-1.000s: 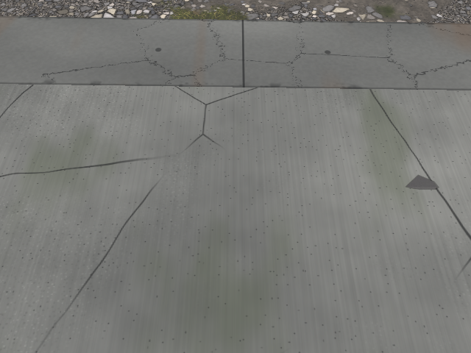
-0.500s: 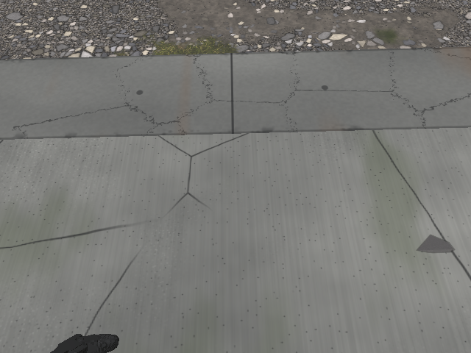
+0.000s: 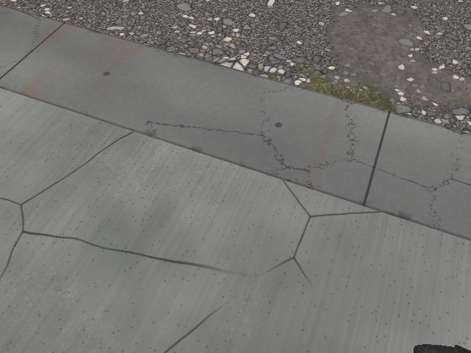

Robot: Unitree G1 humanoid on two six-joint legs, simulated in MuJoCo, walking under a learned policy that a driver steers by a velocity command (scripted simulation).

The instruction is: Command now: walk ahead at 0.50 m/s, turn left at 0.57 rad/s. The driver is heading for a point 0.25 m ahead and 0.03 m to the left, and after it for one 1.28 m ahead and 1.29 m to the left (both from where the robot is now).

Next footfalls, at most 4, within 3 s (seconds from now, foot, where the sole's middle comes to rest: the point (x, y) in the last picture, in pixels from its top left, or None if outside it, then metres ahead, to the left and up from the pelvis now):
0.50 right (273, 346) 0.47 -0.07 -0.75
0.98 left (152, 299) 0.59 0.28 -0.75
1.42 right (223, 261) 0.72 0.09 -0.75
1.74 left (136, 299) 0.59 0.33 -0.75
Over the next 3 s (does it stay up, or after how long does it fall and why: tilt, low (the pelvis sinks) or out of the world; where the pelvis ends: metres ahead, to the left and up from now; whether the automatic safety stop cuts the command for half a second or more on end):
stays up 0.90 0.77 0.03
